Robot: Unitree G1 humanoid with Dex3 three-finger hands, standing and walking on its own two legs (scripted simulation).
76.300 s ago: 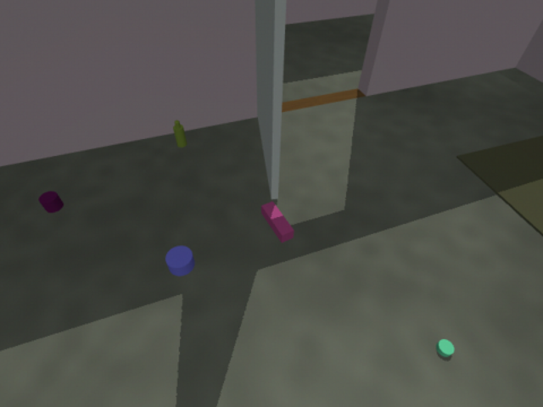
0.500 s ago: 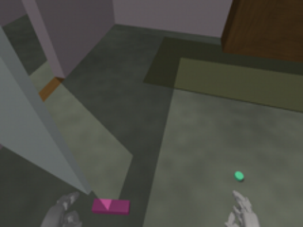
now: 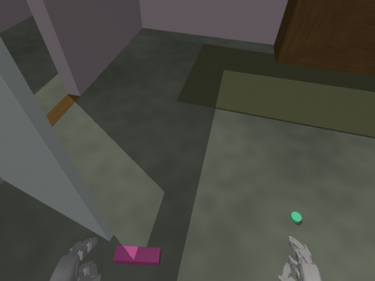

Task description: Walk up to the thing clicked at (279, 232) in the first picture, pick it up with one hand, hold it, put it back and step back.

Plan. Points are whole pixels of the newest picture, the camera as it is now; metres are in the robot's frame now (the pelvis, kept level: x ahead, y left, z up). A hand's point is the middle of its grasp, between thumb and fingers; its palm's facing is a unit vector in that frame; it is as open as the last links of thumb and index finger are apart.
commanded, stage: home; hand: left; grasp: from above
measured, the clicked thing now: (138, 255) +0.38 +0.22 -0.68
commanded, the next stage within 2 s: stand in 0.50 s
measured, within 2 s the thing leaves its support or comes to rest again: neither
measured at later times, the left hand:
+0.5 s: hand (98, 280) +0.16 +0.18 -0.04, palm faces +0.05 -0.98 -0.20, open 7.4 cm
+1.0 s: hand out of the picture +0.08 +0.24 -0.11, palm faces +0.02 -0.95 -0.32, open 7.3 cm
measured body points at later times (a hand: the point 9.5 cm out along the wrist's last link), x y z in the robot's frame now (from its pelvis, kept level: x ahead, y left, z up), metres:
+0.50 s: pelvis +0.00 +0.00 +0.00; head +0.02 +0.00 +0.45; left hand +0.16 +0.23 -0.03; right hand +0.16 -0.25 -0.06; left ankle +0.01 +0.12 -0.68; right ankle +0.01 -0.14 -0.68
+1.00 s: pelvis -0.01 +0.01 +0.04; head +0.00 +0.02 +0.49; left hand +0.08 +0.29 -0.09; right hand +0.07 -0.28 -0.08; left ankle +0.01 +0.12 -0.68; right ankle +0.01 -0.14 -0.68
